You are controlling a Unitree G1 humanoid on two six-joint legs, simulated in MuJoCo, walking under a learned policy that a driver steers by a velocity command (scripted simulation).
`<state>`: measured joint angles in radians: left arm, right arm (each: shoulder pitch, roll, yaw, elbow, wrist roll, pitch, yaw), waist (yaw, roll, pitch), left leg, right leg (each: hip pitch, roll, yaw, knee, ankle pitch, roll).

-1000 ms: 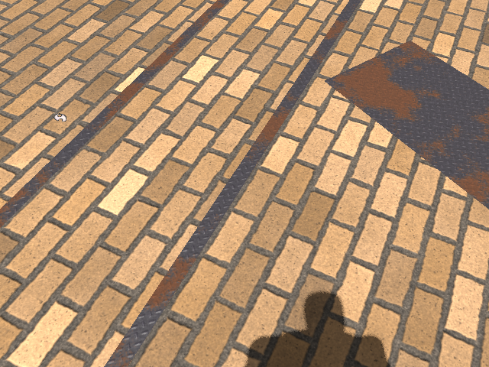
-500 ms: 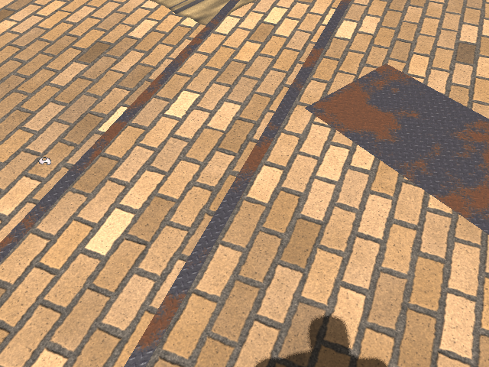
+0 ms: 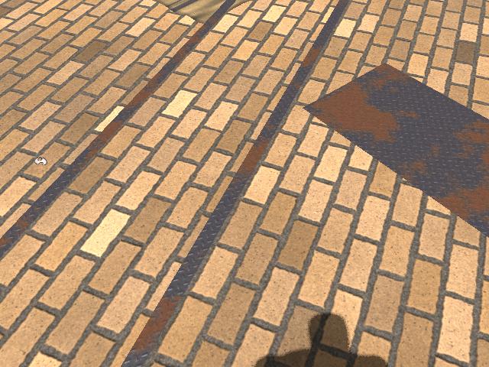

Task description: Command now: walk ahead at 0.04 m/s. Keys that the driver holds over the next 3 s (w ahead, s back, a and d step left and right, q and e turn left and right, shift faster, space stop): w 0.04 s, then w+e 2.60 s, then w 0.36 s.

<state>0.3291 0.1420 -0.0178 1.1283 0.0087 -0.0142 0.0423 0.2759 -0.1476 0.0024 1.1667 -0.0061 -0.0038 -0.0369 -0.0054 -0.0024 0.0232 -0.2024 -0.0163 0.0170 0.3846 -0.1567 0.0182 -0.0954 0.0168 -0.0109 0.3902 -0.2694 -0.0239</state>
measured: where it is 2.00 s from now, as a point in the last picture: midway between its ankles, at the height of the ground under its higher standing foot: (390, 269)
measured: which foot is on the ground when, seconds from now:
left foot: down 0.00-0.72, up 0.74-1.00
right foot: down 0.00-0.26, up 0.28-0.70, down 0.72-1.00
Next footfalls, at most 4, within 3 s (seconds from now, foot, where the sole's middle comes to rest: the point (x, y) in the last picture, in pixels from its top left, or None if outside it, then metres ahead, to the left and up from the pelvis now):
0.72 right None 0.37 -0.12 -0.78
1.26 left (311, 293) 0.75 -0.17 -0.78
1.80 right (425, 291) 0.76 -0.52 -0.78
2.34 left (473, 219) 1.03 -0.76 -0.78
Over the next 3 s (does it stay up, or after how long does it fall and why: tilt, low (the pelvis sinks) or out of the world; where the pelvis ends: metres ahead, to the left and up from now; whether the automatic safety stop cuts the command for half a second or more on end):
stays up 0.89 -0.97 0.00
